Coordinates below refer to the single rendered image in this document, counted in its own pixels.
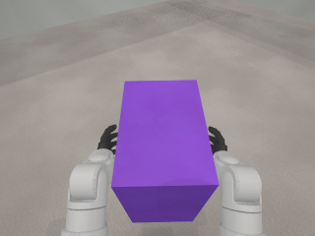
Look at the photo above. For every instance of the right robot forearm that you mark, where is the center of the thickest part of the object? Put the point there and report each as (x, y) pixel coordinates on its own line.
(240, 196)

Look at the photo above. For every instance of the left robot hand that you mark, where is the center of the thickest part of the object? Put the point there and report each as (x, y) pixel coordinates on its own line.
(106, 139)

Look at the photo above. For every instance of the carton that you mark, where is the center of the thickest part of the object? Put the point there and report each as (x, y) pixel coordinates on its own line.
(164, 168)

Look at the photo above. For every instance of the left robot forearm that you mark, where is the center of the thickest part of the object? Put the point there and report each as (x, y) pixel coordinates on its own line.
(87, 195)

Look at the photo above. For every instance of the right robot hand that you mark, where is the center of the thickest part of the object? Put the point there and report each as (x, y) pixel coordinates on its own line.
(217, 140)

